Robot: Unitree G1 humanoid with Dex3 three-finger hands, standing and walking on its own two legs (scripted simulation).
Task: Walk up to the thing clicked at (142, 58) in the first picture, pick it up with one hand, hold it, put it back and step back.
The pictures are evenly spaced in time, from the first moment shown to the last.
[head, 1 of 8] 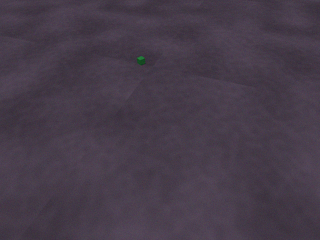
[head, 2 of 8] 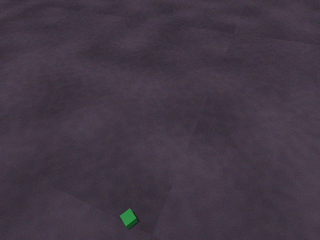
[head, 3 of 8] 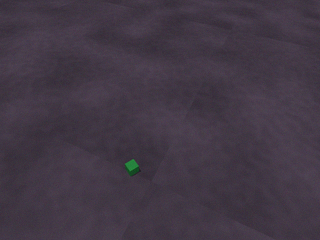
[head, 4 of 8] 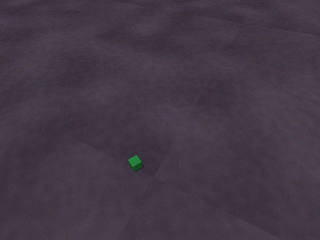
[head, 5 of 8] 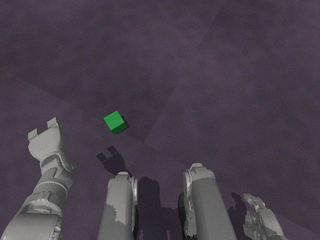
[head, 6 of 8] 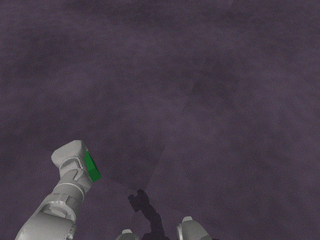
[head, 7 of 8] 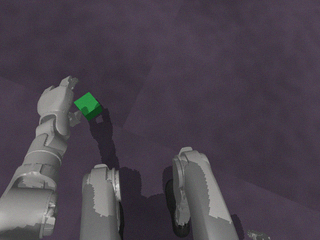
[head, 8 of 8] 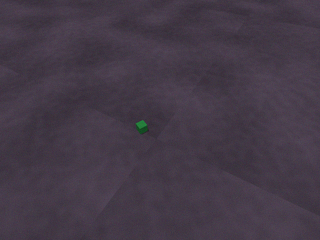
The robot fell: no
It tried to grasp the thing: yes
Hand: left
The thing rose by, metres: 0.65
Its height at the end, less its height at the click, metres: +0.00
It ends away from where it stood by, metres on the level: 0.01
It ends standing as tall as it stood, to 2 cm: yes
